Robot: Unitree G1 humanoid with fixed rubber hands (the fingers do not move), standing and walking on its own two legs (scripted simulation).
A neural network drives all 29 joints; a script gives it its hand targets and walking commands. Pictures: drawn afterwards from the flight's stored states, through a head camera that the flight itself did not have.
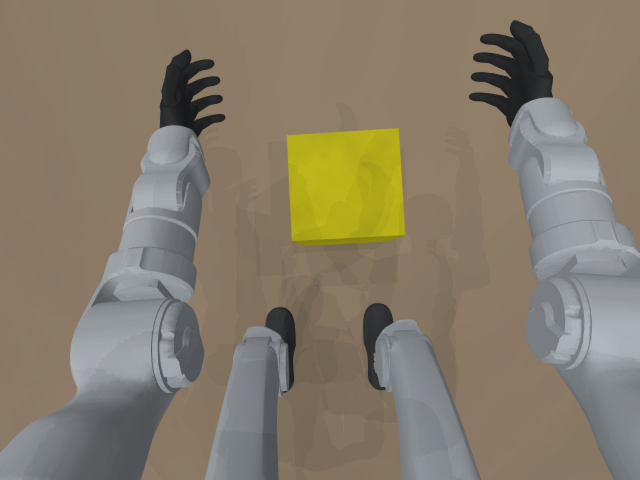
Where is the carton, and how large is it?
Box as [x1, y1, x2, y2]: [287, 128, 404, 245]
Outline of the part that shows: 398,128 287,135 291,233 293,241 302,245 387,241 404,234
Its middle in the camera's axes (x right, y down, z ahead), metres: +0.05 -0.11 +0.84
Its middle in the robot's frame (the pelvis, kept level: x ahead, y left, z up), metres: +0.49 -0.03 -0.51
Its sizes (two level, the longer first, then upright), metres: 0.210 0.200 0.250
